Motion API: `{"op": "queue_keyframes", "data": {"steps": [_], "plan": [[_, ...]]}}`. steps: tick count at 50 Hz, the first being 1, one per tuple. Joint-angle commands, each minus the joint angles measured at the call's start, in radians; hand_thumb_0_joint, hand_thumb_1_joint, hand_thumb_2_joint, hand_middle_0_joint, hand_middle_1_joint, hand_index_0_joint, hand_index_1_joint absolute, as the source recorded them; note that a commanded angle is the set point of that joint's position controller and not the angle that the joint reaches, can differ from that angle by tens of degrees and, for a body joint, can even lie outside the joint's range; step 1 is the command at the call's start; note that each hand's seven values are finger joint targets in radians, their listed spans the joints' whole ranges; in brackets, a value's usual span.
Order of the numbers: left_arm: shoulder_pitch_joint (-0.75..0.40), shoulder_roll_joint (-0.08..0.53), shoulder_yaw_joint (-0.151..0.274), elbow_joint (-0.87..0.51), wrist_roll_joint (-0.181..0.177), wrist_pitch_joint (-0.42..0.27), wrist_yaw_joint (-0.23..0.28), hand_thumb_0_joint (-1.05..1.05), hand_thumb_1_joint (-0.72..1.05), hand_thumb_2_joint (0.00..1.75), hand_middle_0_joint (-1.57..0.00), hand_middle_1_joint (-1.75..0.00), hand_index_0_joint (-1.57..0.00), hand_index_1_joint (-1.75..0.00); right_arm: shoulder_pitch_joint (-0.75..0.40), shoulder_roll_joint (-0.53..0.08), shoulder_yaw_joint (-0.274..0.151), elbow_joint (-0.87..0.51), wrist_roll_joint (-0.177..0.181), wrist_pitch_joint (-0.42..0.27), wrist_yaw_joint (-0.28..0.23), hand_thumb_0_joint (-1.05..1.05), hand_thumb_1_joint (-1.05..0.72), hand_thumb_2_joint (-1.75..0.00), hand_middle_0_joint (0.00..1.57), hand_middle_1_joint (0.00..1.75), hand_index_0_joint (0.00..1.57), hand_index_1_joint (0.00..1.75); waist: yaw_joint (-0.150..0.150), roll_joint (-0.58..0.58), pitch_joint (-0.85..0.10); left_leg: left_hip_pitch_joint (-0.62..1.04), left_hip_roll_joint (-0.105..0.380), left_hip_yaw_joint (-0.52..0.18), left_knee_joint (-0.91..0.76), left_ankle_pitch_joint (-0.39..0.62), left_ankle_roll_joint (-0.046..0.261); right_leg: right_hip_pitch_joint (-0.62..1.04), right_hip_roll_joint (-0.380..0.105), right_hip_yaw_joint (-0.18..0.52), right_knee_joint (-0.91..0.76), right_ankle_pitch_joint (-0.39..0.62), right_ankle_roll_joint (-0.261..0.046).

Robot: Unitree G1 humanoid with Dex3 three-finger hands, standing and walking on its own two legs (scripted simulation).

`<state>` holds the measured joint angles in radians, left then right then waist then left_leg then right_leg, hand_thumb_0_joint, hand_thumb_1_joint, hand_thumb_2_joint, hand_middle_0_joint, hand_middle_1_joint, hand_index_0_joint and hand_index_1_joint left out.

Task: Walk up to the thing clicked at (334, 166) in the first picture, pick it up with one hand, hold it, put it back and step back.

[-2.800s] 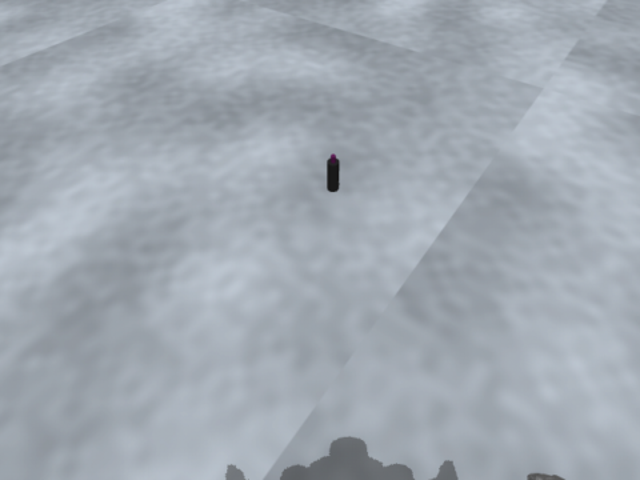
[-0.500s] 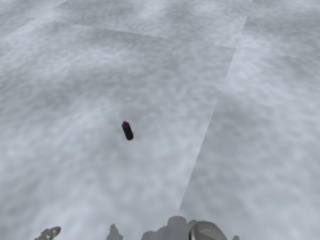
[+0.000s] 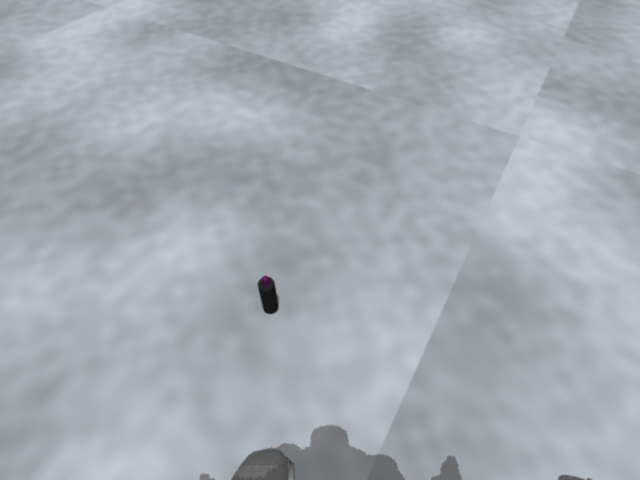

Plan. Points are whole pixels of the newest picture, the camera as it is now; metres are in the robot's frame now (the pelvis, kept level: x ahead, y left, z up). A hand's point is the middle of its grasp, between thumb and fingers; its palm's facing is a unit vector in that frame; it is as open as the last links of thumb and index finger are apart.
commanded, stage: walk up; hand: left
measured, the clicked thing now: (268, 293) +0.72 +0.21 -0.66
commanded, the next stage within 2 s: none
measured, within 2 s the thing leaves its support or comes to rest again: neither
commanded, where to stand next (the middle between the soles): +0.37 +0.02 m, yaw -3 degrees
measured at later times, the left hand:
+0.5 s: hand (160, 376) +0.26 +0.28 -0.13, palm faces -0.08 -0.91 -0.40, open 7.4 cm
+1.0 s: hand (156, 334) +0.34 +0.32 -0.16, palm faces -0.08 -0.94 -0.33, open 7.4 cm
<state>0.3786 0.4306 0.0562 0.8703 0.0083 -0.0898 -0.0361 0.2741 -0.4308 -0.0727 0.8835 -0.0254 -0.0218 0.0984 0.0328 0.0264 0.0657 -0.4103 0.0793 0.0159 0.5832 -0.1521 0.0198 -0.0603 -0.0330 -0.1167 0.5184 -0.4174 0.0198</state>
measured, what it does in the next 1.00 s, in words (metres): walks ahead: right foot, then left foot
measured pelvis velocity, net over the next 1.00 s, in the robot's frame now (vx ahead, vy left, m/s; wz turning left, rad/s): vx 0.28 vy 0.05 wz -0.04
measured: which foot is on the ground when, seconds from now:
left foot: down 0.00-0.50, up 0.52-0.86, down 0.88-1.00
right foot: down 0.00-0.04, up 0.06-0.44, down 0.46-0.90, up 0.92-1.00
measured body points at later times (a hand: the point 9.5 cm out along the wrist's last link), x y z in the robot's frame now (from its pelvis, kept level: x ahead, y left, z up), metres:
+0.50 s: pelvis +0.17 +0.01 +0.00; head +0.19 -0.01 +0.44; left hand +0.26 +0.32 -0.10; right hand +0.20 -0.31 -0.13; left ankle +0.11 +0.13 -0.72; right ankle +0.26 -0.11 -0.73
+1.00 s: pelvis +0.28 +0.05 +0.00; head +0.31 +0.08 +0.45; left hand +0.35 +0.37 -0.14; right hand +0.34 -0.26 -0.10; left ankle +0.35 +0.16 -0.72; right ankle +0.26 -0.09 -0.68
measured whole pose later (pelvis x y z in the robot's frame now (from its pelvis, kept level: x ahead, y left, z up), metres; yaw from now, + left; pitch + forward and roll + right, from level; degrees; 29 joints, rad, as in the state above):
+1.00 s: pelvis +0.28 +0.05 +0.00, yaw -2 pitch -3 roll -1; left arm 0.26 0.43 0.02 0.90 0.00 0.00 -0.01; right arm 0.24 -0.36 -0.03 0.90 -0.02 -0.05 0.03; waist 0.01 -0.06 0.11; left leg -0.35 0.04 0.05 0.62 -0.23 0.02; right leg -0.36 -0.02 0.03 0.95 -0.49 -0.04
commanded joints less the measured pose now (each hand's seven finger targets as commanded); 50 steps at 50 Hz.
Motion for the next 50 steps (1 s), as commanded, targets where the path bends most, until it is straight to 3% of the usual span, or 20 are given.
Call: {"op": "queue_keyframes", "data": {"steps": [1,2,3,7,8,15,19,22,23,25,26,30,34,40,43,44,45,46,47,50], "plan": [[0.028,0.158,0.034,-0.100,-0.011,-0.012,0.019,0.00,0.90,0.90,-0.20,-0.30,-0.20,-0.30,0.229,-0.282,-0.098,-0.032,-0.017,-0.061,-0.040,0.00,-0.90,-0.90,0.20,0.30,0.20,0.30,-0.145,0.236,-0.176,0.511,0.091,-0.185,-0.159,-0.206,0.115,-0.339,-0.071,0.030,0.472,0.339,-0.098],[0.068,0.113,0.026,-0.102,-0.020,-0.006,0.017,0.00,0.90,0.90,-0.20,-0.30,-0.20,-0.30,0.206,-0.337,-0.102,-0.068,-0.006,-0.068,-0.051,0.00,-0.90,-0.90,0.20,0.30,0.20,0.30,-0.110,0.312,-0.153,0.594,0.290,-0.613,-0.272,-0.284,0.190,-0.592,0.081,0.067,0.611,-0.088,-0.060],[0.024,0.216,0.048,-0.076,-0.012,0.005,0.034,0.00,0.90,0.90,-0.20,-0.30,-0.20,-0.30,0.183,-0.343,-0.108,-0.073,0.025,-0.064,-0.050,0.00,-0.90,-0.90,0.20,0.30,0.20,0.30,-0.120,0.219,-0.136,0.565,0.354,-0.702,-0.297,-0.257,0.276,-0.621,0.019,0.137,0.706,-0.137,-0.080],[0.026,0.188,0.036,-0.040,-0.030,0.012,0.018,0.00,0.90,0.90,-0.20,-0.30,-0.20,-0.30,0.069,-0.222,-0.051,-0.104,0.036,-0.073,-0.070,0.00,-0.90,-0.90,0.20,0.30,0.20,0.30,-0.035,0.084,-0.002,0.269,0.182,-0.211,-0.265,0.247,0.134,-0.467,-0.046,0.228,0.600,0.062,-0.068],[0.045,0.180,0.038,-0.035,-0.029,0.018,0.013,0.00,0.90,0.90,-0.20,-0.30,-0.20,-0.30,0.060,-0.219,-0.050,-0.106,0.038,-0.077,-0.070,0.00,-0.90,-0.90,0.20,0.30,0.20,0.30,-0.027,0.105,-0.011,0.260,0.168,-0.177,-0.266,0.273,0.148,-0.446,-0.040,0.193,0.590,0.094,-0.059],[-0.097,0.153,0.039,-0.084,-0.005,0.021,-0.011,0.00,0.90,0.90,-0.20,-0.30,-0.20,-0.30,0.076,-0.239,-0.060,-0.137,0.021,-0.077,-0.070,0.00,-0.90,-0.90,0.20,0.30,0.20,0.30,-0.068,0.125,0.040,0.243,0.177,-0.111,-0.312,0.129,0.229,-0.453,-0.080,0.110,0.269,0.183,-0.016],[-0.108,0.135,0.042,-0.081,-0.003,0.004,-0.011,0.00,0.90,0.90,-0.20,-0.30,-0.20,-0.30,0.060,-0.225,-0.052,-0.153,0.021,-0.066,-0.067,0.00,-0.90,-0.90,0.20,0.30,0.20,0.30,-0.056,0.119,0.002,0.231,0.153,-0.078,-0.213,0.255,0.195,-0.318,-0.036,0.072,0.112,0.256,-0.039],[-0.012,0.159,0.058,-0.041,0.001,-0.007,0.000,0.00,0.90,0.90,-0.20,-0.30,-0.20,-0.30,0.030,-0.214,-0.048,-0.177,0.025,-0.049,-0.066,0.00,-0.90,-0.90,0.20,0.30,0.20,0.30,0.001,0.023,-0.053,0.151,0.129,-0.072,-0.064,0.111,0.153,-0.087,0.008,0.054,-0.008,0.291,-0.052],[0.070,0.197,0.073,-0.020,0.003,-0.016,0.010,0.00,0.90,0.90,-0.20,-0.30,-0.20,-0.30,0.052,-0.168,-0.032,-0.179,0.028,-0.049,-0.066,0.00,-0.90,-0.90,0.20,0.30,0.20,0.30,0.043,-0.089,-0.121,0.131,0.075,-0.034,0.123,0.097,0.124,0.039,-0.009,0.101,-0.055,0.270,-0.070],[0.108,0.315,0.101,-0.050,0.006,-0.029,0.026,0.00,0.90,0.90,-0.20,-0.30,-0.20,-0.30,0.141,-0.102,-0.004,-0.178,0.024,-0.042,-0.063,0.00,-0.90,-0.90,0.20,0.30,0.20,0.30,0.036,-0.304,-0.147,-0.181,-0.115,0.019,0.486,-0.381,0.039,0.180,-0.377,0.703,-0.240,0.003,-0.198],[0.054,0.333,0.099,-0.049,-0.006,-0.020,0.023,0.00,0.90,0.90,-0.20,-0.30,-0.20,-0.30,0.102,-0.209,-0.033,-0.153,0.015,-0.030,-0.074,0.00,-0.90,-0.90,0.20,0.30,0.20,0.30,0.035,-0.232,-0.093,-0.214,-0.067,-0.028,0.553,-0.420,0.037,0.102,-0.436,0.802,-0.257,-0.090,-0.298],[-0.043,0.240,0.068,-0.074,-0.016,-0.020,0.030,0.00,0.90,0.90,-0.20,-0.30,-0.20,-0.30,0.100,-0.186,-0.035,-0.094,0.026,-0.019,-0.062,0.00,-0.90,-0.90,0.20,0.30,0.20,0.30,-0.019,-0.153,0.019,-0.151,-0.003,-0.079,0.480,-0.246,0.017,-0.100,-0.251,0.410,-0.268,0.076,-0.213],[-0.054,0.235,0.064,-0.090,-0.003,-0.019,0.021,0.00,0.90,0.90,-0.20,-0.30,-0.20,-0.30,0.100,-0.166,-0.039,-0.082,0.013,-0.015,-0.042,0.00,-0.90,-0.90,0.20,0.30,0.20,0.30,-0.022,-0.201,0.014,-0.077,-0.004,-0.012,0.332,-0.155,-0.011,-0.187,-0.182,0.253,-0.277,0.103,-0.219],[-0.090,0.217,0.042,-0.096,0.006,0.016,0.027,0.00,0.90,0.90,-0.20,-0.30,-0.20,-0.30,0.022,-0.121,-0.028,-0.052,0.009,-0.029,-0.067,0.00,-0.90,-0.90,0.20,0.30,0.20,0.30,-0.015,-0.202,-0.015,0.137,-0.026,0.038,0.075,-0.034,-0.032,-0.301,-0.186,0.172,-0.113,0.331,-0.218],[-0.118,0.153,0.015,-0.092,-0.011,0.046,0.032,0.00,0.90,0.90,-0.20,-0.30,-0.20,-0.30,0.094,-0.157,-0.036,-0.001,0.007,-0.047,-0.093,0.00,-0.90,-0.90,0.20,0.30,0.20,0.30,-0.068,-0.042,-0.077,0.321,-0.033,0.003,-0.105,0.066,0.001,-0.373,-0.117,0.130,0.127,0.289,-0.136],[-0.089,0.095,-0.003,-0.091,-0.019,0.053,0.034,0.00,0.90,0.90,-0.20,-0.30,-0.20,-0.30,0.105,-0.222,-0.046,-0.002,-0.005,-0.054,-0.101,0.00,-0.90,-0.90,0.20,0.30,0.20,0.30,-0.062,0.155,-0.109,0.312,0.152,-0.229,-0.199,0.098,0.038,-0.388,-0.031,0.081,0.276,0.108,-0.081],[-0.029,0.104,-0.004,-0.088,-0.020,0.061,0.033,0.00,0.90,0.90,-0.20,-0.30,-0.20,-0.30,0.114,-0.288,-0.058,-0.024,-0.002,-0.061,-0.098,0.00,-0.90,-0.90,0.20,0.30,0.20,0.30,-0.043,0.191,-0.086,0.292,0.267,-0.477,-0.296,-0.140,0.112,-0.462,0.058,0.126,0.379,-0.122,-0.066],[-0.005,0.190,0.022,-0.049,-0.011,0.072,0.043,0.00,0.90,0.90,-0.20,-0.30,-0.20,-0.30,0.075,-0.344,-0.077,-0.027,0.013,-0.056,-0.095,0.00,-0.90,-0.90,0.20,0.30,0.20,0.30,-0.055,0.173,-0.068,0.266,0.324,-0.543,-0.333,-0.355,0.208,-0.474,0.010,0.158,0.486,-0.162,-0.074],[-0.024,0.216,0.026,-0.029,-0.001,0.074,0.044,0.00,0.90,0.90,-0.20,-0.30,-0.20,-0.30,0.048,-0.315,-0.075,-0.028,0.013,-0.051,-0.096,0.00,-0.90,-0.90,0.20,0.30,0.20,0.30,-0.051,0.140,-0.028,0.234,0.298,-0.536,-0.344,-0.436,0.208,-0.496,-0.012,0.179,0.532,-0.129,-0.070],[-0.011,0.204,0.034,0.013,-0.004,0.075,0.036,0.00,0.90,0.90,-0.20,-0.30,-0.20,-0.30,0.002,-0.252,-0.049,-0.045,0.008,-0.058,-0.101,0.00,-0.90,-0.90,0.20,0.30,0.20,0.30,-0.029,0.174,-0.029,0.235,0.193,-0.313,-0.312,-0.236,0.139,-0.471,-0.031,0.205,0.475,-0.030,-0.058]]}}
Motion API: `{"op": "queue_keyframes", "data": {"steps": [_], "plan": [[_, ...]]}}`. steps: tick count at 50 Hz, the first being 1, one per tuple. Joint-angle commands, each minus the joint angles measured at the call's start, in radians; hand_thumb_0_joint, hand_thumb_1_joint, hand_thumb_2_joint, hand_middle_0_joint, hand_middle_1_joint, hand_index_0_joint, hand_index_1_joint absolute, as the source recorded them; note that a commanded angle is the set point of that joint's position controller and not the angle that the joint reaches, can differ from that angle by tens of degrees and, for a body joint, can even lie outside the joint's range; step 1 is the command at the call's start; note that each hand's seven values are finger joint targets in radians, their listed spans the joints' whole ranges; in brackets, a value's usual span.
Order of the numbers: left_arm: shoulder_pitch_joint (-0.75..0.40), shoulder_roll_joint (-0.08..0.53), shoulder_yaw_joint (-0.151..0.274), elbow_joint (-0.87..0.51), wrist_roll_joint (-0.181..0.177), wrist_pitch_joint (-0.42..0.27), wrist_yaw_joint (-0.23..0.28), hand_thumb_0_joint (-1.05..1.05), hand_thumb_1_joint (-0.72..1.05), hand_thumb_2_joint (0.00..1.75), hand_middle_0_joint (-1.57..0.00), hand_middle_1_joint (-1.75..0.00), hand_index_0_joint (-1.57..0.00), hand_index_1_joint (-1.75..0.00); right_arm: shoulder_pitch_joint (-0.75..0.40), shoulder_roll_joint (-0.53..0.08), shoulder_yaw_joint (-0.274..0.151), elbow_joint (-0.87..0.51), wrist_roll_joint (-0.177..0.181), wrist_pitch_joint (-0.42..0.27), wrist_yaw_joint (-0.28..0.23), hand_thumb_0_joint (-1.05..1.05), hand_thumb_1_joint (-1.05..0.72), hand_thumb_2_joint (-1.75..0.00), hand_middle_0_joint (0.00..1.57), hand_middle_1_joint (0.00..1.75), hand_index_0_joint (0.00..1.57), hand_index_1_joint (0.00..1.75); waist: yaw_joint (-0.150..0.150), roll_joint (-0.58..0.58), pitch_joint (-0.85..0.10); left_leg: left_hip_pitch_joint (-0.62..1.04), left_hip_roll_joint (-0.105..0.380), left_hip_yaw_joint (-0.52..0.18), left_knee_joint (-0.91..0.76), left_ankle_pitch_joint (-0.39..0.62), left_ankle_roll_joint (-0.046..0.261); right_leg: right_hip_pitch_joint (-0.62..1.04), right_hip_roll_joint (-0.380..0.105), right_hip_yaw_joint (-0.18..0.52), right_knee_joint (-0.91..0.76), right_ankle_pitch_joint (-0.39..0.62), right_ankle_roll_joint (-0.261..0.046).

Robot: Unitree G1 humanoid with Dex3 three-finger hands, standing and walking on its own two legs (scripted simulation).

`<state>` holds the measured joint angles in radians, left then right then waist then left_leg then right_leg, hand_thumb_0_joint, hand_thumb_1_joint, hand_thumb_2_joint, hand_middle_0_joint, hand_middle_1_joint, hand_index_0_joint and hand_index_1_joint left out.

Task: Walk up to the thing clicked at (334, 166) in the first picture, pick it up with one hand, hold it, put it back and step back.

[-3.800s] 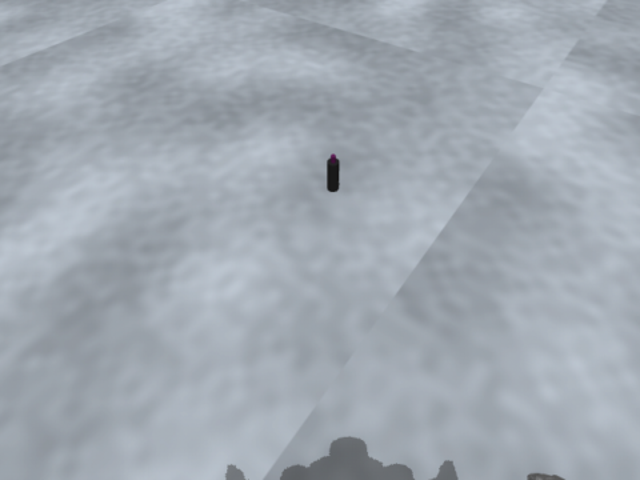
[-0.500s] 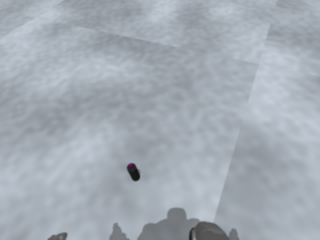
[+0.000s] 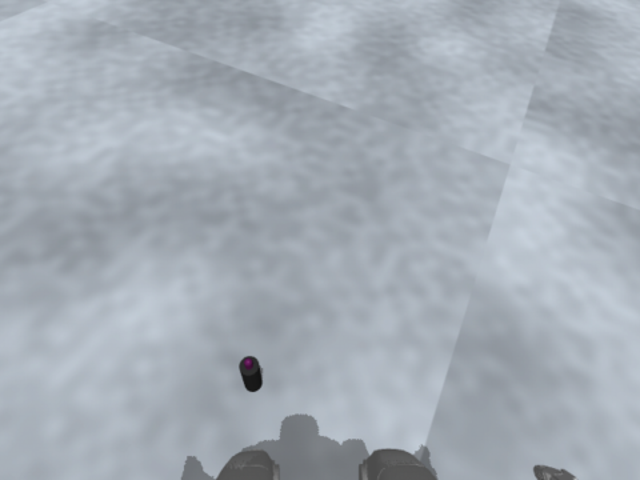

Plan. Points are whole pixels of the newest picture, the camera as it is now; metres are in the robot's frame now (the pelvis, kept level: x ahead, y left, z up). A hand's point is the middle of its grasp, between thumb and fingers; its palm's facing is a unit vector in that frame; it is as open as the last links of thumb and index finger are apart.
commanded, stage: walk up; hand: left
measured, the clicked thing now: (250, 372) +0.43 +0.18 -0.66
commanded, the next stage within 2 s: stand in 1.46 s
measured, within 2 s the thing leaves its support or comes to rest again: neither
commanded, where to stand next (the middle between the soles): +0.09 -0.03 m, yaw +0 degrees
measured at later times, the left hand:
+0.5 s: hand (154, 473) +0.13 +0.23 -0.13, palm faces -0.04 -0.93 -0.36, open 7.4 cm
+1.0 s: hand (154, 472) +0.13 +0.23 -0.14, palm faces -0.02 -0.95 -0.31, open 7.4 cm
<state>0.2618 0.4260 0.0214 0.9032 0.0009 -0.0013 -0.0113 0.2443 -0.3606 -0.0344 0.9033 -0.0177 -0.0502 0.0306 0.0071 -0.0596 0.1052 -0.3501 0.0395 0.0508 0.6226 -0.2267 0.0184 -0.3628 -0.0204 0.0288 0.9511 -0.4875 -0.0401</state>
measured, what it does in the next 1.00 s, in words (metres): steps on the spot: right foot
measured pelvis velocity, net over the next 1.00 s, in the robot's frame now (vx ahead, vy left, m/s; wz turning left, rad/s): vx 0.05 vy -0.02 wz -0.01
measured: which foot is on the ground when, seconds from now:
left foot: down 0.00-1.00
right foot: up 0.00-0.22, down 0.24-1.00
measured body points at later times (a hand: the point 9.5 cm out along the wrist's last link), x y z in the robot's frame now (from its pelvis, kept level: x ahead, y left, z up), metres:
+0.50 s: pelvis +0.04 -0.02 +0.01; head +0.05 -0.04 +0.46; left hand +0.13 +0.28 -0.11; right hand +0.11 -0.32 -0.13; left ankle +0.07 +0.11 -0.72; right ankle +0.05 -0.15 -0.72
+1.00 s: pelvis +0.05 -0.02 +0.02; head +0.05 -0.01 +0.47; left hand +0.14 +0.28 -0.11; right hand +0.12 -0.33 -0.10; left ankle +0.07 +0.11 -0.72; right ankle +0.05 -0.15 -0.72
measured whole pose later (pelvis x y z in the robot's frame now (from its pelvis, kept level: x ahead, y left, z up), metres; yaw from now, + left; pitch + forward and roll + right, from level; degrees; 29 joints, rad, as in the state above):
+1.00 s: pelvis +0.05 -0.02 +0.02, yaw +0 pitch -3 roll +0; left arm 0.08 0.35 0.00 1.15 0.00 0.00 -0.02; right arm 0.10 -0.37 0.01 1.15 -0.01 -0.02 0.01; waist 0.00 -0.01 0.05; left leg -0.16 0.03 0.02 0.38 -0.17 -0.02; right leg -0.13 -0.03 -0.04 0.36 -0.19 0.02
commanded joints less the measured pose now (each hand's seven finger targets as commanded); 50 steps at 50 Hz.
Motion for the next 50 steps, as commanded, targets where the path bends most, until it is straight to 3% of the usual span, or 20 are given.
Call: {"op": "queue_keyframes", "data": {"steps": [1,5,7,8,10,11,12,13,14,15,16,17,18,19,22,27,34,40,45,50], "plan": [[0.105,0.206,0.068,-0.012,0.006,-0.014,0.008,0.00,0.90,0.90,-0.20,-0.30,-0.20,-0.30,0.020,-0.317,-0.085,-0.063,0.001,-0.032,-0.032,0.00,-0.90,-0.90,0.20,0.30,0.20,0.30,-0.001,0.258,-0.070,0.152,0.216,-0.305,-0.337,-0.118,0.143,-0.143,-0.044,0.048,0.022,0.060,0.008],[0.049,0.159,0.059,-0.005,0.010,-0.015,0.004,0.00,0.90,0.90,-0.20,-0.30,-0.20,-0.30,0.022,-0.296,-0.077,-0.069,-0.003,-0.027,-0.038,0.00,-0.90,-0.90,0.20,0.30,0.20,0.30,-0.024,0.251,-0.090,0.171,0.215,-0.224,-0.279,0.099,0.177,-0.080,-0.043,-0.006,-0.134,0.062,0.035],[0.038,0.143,0.057,0.004,0.010,-0.021,0.007,0.00,0.90,0.90,-0.20,-0.30,-0.20,-0.30,-0.007,-0.298,-0.072,-0.073,-0.001,-0.021,-0.038,0.00,-0.90,-0.90,0.20,0.30,0.20,0.30,-0.014,0.244,-0.096,0.109,0.219,-0.191,-0.239,0.188,0.177,0.007,-0.033,-0.037,-0.219,0.092,0.031],[0.053,0.141,0.060,0.020,0.010,-0.023,0.009,0.00,0.90,0.90,-0.20,-0.30,-0.20,-0.30,-0.032,-0.298,-0.069,-0.076,0.001,-0.015,-0.036,0.00,-0.90,-0.90,0.20,0.30,0.20,0.30,-0.005,0.248,-0.106,0.069,0.222,-0.178,-0.217,0.186,0.177,0.064,-0.026,-0.051,-0.246,0.121,0.029],[0.082,0.129,0.060,0.050,0.012,-0.027,0.014,0.00,0.90,0.90,-0.20,-0.30,-0.20,-0.30,-0.077,-0.282,-0.057,-0.080,0.009,-0.002,-0.035,0.00,-0.90,-0.90,0.20,0.30,0.20,0.30,0.021,0.208,-0.121,0.013,0.188,-0.137,-0.145,0.127,0.145,0.176,0.003,-0.084,-0.392,0.246,0.022],[0.075,0.133,0.061,0.056,0.018,-0.033,0.017,0.00,0.90,0.90,-0.20,-0.30,-0.20,-0.30,-0.082,-0.249,-0.044,-0.078,0.017,0.004,-0.034,0.00,-0.90,-0.90,0.20,0.30,0.20,0.30,0.030,0.163,-0.132,-0.005,0.162,-0.127,-0.087,0.126,0.112,0.223,0.004,-0.063,-0.472,0.280,0.013],[0.054,0.165,0.069,0.053,0.024,-0.041,0.021,0.00,0.90,0.90,-0.20,-0.30,-0.20,-0.30,-0.068,-0.205,-0.029,-0.074,0.026,0.007,-0.034,0.00,-0.90,-0.90,0.20,0.30,0.20,0.30,0.030,0.077,-0.140,-0.050,0.133,-0.107,-0.042,0.085,0.064,0.259,-0.059,0.032,-0.508,0.328,-0.011],[0.011,0.216,0.075,0.034,0.031,-0.050,0.023,0.00,0.90,0.90,-0.20,-0.30,-0.20,-0.30,-0.048,-0.172,-0.018,-0.070,0.033,0.010,-0.034,0.00,-0.90,-0.90,0.20,0.30,0.20,0.30,-0.002,-0.069,-0.130,-0.057,0.055,-0.054,0.058,-0.013,0.018,0.201,-0.202,0.247,-0.596,0.327,-0.061],[-0.077,0.254,0.070,0.017,0.019,-0.048,0.020,0.00,0.90,0.90,-0.20,-0.30,-0.20,-0.30,-0.055,-0.181,-0.019,-0.050,0.032,0.016,-0.038,0.00,-0.90,-0.90,0.20,0.30,0.20,0.30,-0.020,-0.100,-0.091,-0.004,-0.020,-0.028,0.072,-0.200,0.000,0.073,-0.291,0.334,-0.634,0.243,-0.146],[-0.144,0.253,0.064,0.006,0.017,-0.042,0.015,0.00,0.90,0.90,-0.20,-0.30,-0.20,-0.30,-0.034,-0.208,-0.031,-0.012,0.026,0.018,-0.042,0.00,-0.90,-0.90,0.20,0.30,0.20,0.30,-0.034,-0.106,-0.073,0.114,-0.005,-0.040,0.083,-0.233,0.003,-0.034,-0.292,0.310,-0.607,0.230,-0.170],[-0.164,0.217,0.054,0.004,0.013,-0.036,0.012,0.00,0.90,0.90,-0.20,-0.30,-0.20,-0.30,-0.018,-0.214,-0.031,0.011,0.025,0.014,-0.041,0.00,-0.90,-0.90,0.20,0.30,0.20,0.30,-0.049,-0.098,-0.069,0.169,0.001,-0.052,0.003,-0.190,0.010,-0.069,-0.242,0.237,-0.586,0.239,-0.128],[-0.166,0.193,0.046,0.011,0.008,-0.034,0.011,0.00,0.90,0.90,-0.20,-0.30,-0.20,-0.30,-0.027,-0.225,-0.029,0.028,0.029,0.009,-0.038,0.00,-0.90,-0.90,0.20,0.30,0.20,0.30,-0.051,-0.074,-0.070,0.173,0.019,-0.058,-0.083,-0.085,0.013,-0.034,-0.186,0.149,-0.566,0.257,-0.073],[-0.170,0.176,0.039,0.015,0.006,-0.035,0.011,0.00,0.90,0.90,-0.20,-0.30,-0.20,-0.30,-0.048,-0.237,-0.030,0.040,0.031,0.006,-0.036,0.00,-0.90,-0.90,0.20,0.30,0.20,0.30,-0.044,-0.071,-0.091,0.180,0.041,-0.080,-0.107,0.013,0.020,-0.002,-0.149,0.104,-0.541,0.285,-0.032],[-0.169,0.169,0.038,0.026,0.003,-0.036,0.011,0.00,0.90,0.90,-0.20,-0.30,-0.20,-0.30,-0.052,-0.235,-0.028,0.048,0.030,0.003,-0.036,0.00,-0.90,-0.90,0.20,0.30,0.20,0.30,-0.036,-0.076,-0.120,0.184,0.061,-0.107,-0.131,0.087,0.023,0.043,-0.127,0.083,-0.520,0.320,-0.019],[-0.155,0.170,0.038,0.055,0.000,-0.035,0.010,0.00,0.90,0.90,-0.20,-0.30,-0.20,-0.30,-0.098,-0.235,-0.010,0.067,0.024,0.002,-0.033,0.00,-0.90,-0.90,0.20,0.30,0.20,0.30,-0.006,-0.067,-0.138,0.161,0.061,-0.110,-0.134,0.087,0.025,0.105,-0.122,0.093,-0.563,0.280,-0.016],[-0.195,0.161,0.034,0.090,-0.005,-0.031,0.012,0.00,0.90,0.90,-0.20,-0.30,-0.20,-0.30,-0.133,-0.229,0.002,0.120,0.020,-0.001,-0.035,0.00,-0.90,-0.90,0.20,0.30,0.20,0.30,0.000,0.012,-0.127,0.172,0.074,-0.110,-0.200,0.164,0.013,0.155,-0.120,0.066,-0.572,0.359,-0.007],[-0.239,0.143,0.028,0.134,-0.006,-0.023,0.008,0.00,0.90,0.90,-0.20,-0.30,-0.20,-0.30,-0.177,-0.222,0.004,0.159,0.013,-0.003,-0.036,0.00,-0.90,-0.90,0.20,0.30,0.20,0.30,0.004,0.083,-0.136,0.161,0.092,-0.126,-0.286,0.159,0.009,0.236,-0.103,0.032,-0.600,0.370,0.008],[-0.251,0.135,0.025,0.156,0.000,-0.020,0.004,0.00,0.90,0.90,-0.20,-0.30,-0.20,-0.30,-0.198,-0.216,0.005,0.173,0.011,0.000,-0.037,0.00,-0.90,-0.90,0.20,0.30,0.20,0.30,-0.001,0.094,-0.122,0.158,0.089,-0.126,-0.319,0.095,0.006,0.240,-0.102,0.032,-0.642,0.327,0.014],[-0.259,0.133,0.025,0.168,0.003,-0.023,0.003,0.00,0.90,0.90,-0.20,-0.30,-0.20,-0.30,-0.198,-0.220,0.004,0.181,0.010,0.000,-0.036,0.00,-0.90,-0.90,0.20,0.30,0.20,0.30,-0.008,0.081,-0.147,0.185,0.092,-0.123,-0.324,0.113,0.005,0.256,-0.107,0.027,-0.658,0.357,0.018],[-0.247,0.131,0.026,0.182,0.003,-0.022,0.002,0.00,0.90,0.90,-0.20,-0.30,-0.20,-0.30,-0.201,-0.222,0.003,0.185,0.010,0.005,-0.036,0.00,-0.90,-0.90,0.20,0.30,0.20,0.30,-0.010,0.070,-0.122,0.189,0.090,-0.129,-0.337,0.079,0.005,0.233,-0.104,0.027,-0.677,0.306,0.021]]}}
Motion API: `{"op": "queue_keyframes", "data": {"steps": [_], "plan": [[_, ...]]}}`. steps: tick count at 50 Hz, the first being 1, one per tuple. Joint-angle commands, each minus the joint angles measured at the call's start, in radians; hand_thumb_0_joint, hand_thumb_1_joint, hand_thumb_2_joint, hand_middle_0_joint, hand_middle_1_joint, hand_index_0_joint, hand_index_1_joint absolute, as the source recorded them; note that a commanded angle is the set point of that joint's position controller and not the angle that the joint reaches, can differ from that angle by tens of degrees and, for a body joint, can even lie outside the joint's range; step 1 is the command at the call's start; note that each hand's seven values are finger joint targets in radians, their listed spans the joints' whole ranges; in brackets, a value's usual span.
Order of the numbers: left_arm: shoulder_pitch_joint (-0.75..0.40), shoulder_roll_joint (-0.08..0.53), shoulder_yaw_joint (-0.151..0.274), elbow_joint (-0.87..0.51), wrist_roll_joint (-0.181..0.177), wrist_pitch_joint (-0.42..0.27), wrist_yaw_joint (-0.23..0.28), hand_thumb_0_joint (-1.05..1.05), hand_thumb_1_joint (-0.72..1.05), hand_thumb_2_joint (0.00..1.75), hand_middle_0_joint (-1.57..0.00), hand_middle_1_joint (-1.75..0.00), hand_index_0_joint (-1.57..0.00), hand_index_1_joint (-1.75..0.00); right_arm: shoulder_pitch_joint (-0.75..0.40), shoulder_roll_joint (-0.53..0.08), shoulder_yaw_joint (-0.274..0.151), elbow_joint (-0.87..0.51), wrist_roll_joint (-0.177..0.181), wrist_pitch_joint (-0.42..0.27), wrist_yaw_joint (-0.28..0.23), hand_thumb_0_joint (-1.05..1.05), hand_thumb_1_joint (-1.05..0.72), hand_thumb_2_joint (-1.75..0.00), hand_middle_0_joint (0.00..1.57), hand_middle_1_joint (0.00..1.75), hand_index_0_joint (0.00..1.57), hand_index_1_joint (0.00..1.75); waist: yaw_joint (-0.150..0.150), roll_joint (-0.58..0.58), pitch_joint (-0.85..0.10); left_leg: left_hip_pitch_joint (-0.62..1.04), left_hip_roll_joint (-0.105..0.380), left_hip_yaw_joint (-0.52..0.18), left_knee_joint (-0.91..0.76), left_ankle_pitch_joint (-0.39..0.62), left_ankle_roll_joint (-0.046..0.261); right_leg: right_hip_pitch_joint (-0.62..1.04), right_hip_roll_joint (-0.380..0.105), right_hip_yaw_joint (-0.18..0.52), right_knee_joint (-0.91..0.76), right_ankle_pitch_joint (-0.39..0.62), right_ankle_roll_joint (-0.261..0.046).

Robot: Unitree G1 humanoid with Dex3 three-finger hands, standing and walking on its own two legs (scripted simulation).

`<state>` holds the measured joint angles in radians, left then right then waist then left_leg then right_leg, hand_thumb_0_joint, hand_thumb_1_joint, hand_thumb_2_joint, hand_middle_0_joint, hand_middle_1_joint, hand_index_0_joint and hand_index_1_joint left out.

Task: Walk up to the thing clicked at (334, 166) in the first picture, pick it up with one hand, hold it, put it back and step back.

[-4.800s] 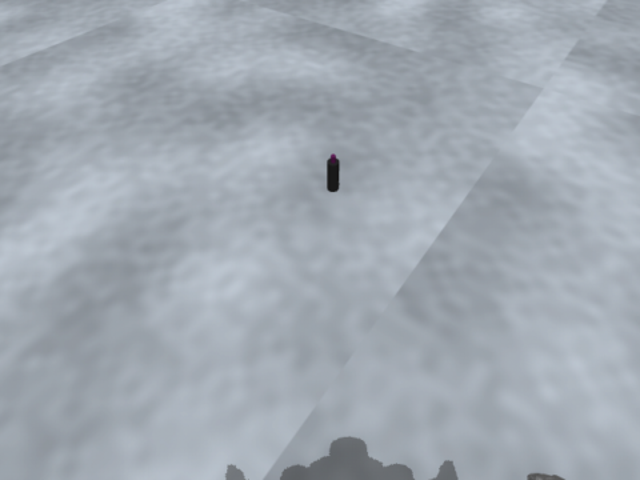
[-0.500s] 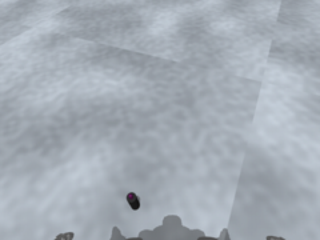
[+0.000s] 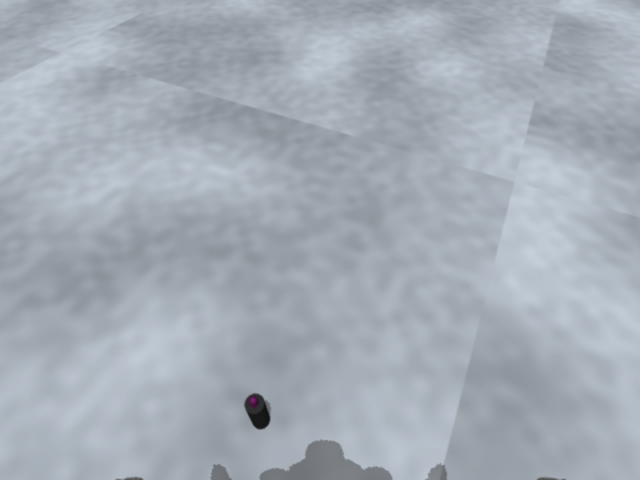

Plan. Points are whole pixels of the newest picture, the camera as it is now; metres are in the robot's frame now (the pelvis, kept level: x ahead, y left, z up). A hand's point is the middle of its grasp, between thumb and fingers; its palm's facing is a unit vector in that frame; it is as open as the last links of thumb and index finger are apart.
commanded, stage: walk up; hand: left
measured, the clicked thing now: (257, 410) +0.38 +0.20 -0.68
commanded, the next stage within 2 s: stand in 0.46 s
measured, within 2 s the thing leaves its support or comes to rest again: neither
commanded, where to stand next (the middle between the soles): +0.05 -0.01 m, yaw +0 degrees
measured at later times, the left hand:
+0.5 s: hand out of the picture +0.08 +0.25 -0.16, palm faces +0.01 -0.95 -0.32, open 7.4 cm
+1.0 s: hand out of the picture +0.10 +0.25 -0.15, palm faces -0.02 -0.94 -0.34, open 7.4 cm
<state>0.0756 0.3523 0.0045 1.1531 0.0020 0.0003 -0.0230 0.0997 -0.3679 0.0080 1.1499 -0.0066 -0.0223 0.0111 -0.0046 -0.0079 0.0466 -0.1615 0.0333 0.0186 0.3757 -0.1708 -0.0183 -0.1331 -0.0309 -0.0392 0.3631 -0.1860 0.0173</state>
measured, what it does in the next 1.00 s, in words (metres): stands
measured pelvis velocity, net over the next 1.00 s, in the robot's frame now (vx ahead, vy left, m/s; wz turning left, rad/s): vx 0.02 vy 0.00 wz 0.01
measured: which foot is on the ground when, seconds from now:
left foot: down 0.00-1.00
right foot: down 0.00-1.00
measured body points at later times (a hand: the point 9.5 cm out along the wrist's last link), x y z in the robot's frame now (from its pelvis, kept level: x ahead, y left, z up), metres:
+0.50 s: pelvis +0.01 +0.00 +0.00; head +0.02 +0.00 +0.45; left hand +0.08 +0.30 -0.13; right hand +0.10 -0.30 -0.13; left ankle +0.02 +0.13 -0.75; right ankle +0.01 -0.13 -0.75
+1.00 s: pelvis +0.02 +0.00 +0.00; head +0.03 -0.01 +0.45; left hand +0.10 +0.30 -0.13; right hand +0.10 -0.30 -0.13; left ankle +0.02 +0.13 -0.75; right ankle +0.01 -0.13 -0.75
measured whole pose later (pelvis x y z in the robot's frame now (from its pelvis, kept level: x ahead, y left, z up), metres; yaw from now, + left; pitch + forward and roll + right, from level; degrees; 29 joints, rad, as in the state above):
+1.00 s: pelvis +0.02 +0.00 +0.00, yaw +1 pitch -2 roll +0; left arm 0.09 0.35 0.00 1.15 0.01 -0.02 -0.01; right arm 0.08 -0.35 0.00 1.16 -0.01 0.00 0.01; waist -0.01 0.01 0.05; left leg -0.12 0.03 0.01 0.32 -0.17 -0.03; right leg -0.09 -0.03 -0.05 0.31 -0.19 0.02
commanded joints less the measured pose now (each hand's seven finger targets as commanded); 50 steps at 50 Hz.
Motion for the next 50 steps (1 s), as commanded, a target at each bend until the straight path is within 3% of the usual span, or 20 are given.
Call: {"op": "queue_keyframes", "data": {"steps": [1,15,22,24,29,35,39,44,50], "plan": [[-0.059,0.205,0.043,-0.063,0.004,-0.024,0.014,0.00,0.90,0.90,-0.20,-0.30,-0.20,-0.30,-0.058,-0.215,-0.041,-0.060,-0.001,-0.022,-0.016,0.00,-0.90,-0.90,0.20,0.30,0.20,0.30,0.001,0.013,-0.057,-0.005,0.093,-0.100,-0.091,0.014,0.041,0.002,-0.090,0.093,-0.095,-0.005,-0.035],[-0.029,0.202,0.047,-0.055,0.006,-0.024,0.019,0.00,0.90,0.90,-0.20,-0.30,-0.20,-0.30,-0.064,-0.204,-0.044,-0.058,0.001,-0.018,-0.017,0.00,-0.90,-0.90,0.20,0.30,0.20,0.30,0.002,0.003,-0.066,0.015,0.087,-0.103,-0.087,0.081,0.037,0.017,-0.098,0.077,-0.093,0.065,-0.026],[-0.021,0.198,0.049,-0.061,0.005,-0.022,0.021,0.00,0.90,0.90,-0.20,-0.30,-0.20,-0.30,-0.067,-0.197,-0.044,-0.056,0.001,-0.019,-0.019,0.00,-0.90,-0.90,0.20,0.30,0.20,0.30,0.008,0.017,-0.093,0.031,0.091,-0.097,-0.087,0.141,0.033,0.044,-0.103,0.071,-0.078,0.115,-0.025],[-0.019,0.207,0.044,-0.059,0.005,-0.030,0.028,0.00,0.90,0.90,-0.20,-0.30,-0.20,-0.30,-0.078,-0.192,-0.045,-0.061,-0.003,-0.013,-0.019,0.00,-0.90,-0.90,0.20,0.30,0.20,0.30,0.004,0.018,-0.089,0.048,0.106,-0.100,-0.088,0.202,0.028,0.039,-0.113,0.079,-0.083,0.146,-0.025],[-0.031,0.211,0.041,-0.060,0.006,-0.032,0.031,0.00,0.90,0.90,-0.20,-0.30,-0.20,-0.30,-0.078,-0.186,-0.043,-0.059,0.000,-0.004,-0.017,0.00,-0.90,-0.90,0.20,0.30,0.20,0.30,0.001,0.002,-0.066,0.029,0.100,-0.099,-0.101,0.138,0.024,0.034,-0.111,0.078,-0.101,0.096,-0.022],[-0.031,0.213,0.041,-0.063,0.006,-0.035,0.032,0.00,0.90,0.90,-0.20,-0.30,-0.20,-0.30,-0.076,-0.190,-0.044,-0.062,-0.001,-0.008,-0.015,0.00,-0.90,-0.90,0.20,0.30,0.20,0.30,0.001,0.008,-0.109,0.057,0.108,-0.094,-0.094,0.198,0.027,0.063,-0.118,0.074,-0.087,0.162,-0.026],[-0.025,0.208,0.037,-0.063,0.005,-0.032,0.030,0.00,0.90,0.90,-0.20,-0.30,-0.20,-0.30,-0.080,-0.196,-0.044,-0.059,0.000,-0.006,-0.015,0.00,-0.90,-0.90,0.20,0.30,0.20,0.30,0.002,0.013,-0.076,0.051,0.101,-0.091,-0.101,0.154,0.021,0.037,-0.111,0.076,-0.104,0.111,-0.022],[-0.029,0.210,0.036,-0.069,0.004,-0.035,0.031,0.00,0.90,0.90,-0.20,-0.30,-0.20,-0.30,-0.070,-0.194,-0.044,-0.057,-0.001,-0.006,-0.014,0.00,-0.90,-0.90,0.20,0.30,0.20,0.30,0.003,-0.002,-0.097,0.055,0.107,-0.090,-0.094,0.186,0.024,0.061,-0.120,0.081,-0.100,0.159,-0.027],[-0.023,0.215,0.037,-0.068,0.005,-0.034,0.033,0.00,0.90,0.90,-0.20,-0.30,-0.20,-0.30,-0.071,-0.191,-0.044,-0.056,-0.002,-0.003,-0.014,0.00,-0.90,-0.90,0.20,0.30,0.20,0.30,0.002,-0.010,-0.079,0.053,0.102,-0.090,-0.101,0.142,0.021,0.037,-0.113,0.076,-0.110,0.111,-0.023]]}}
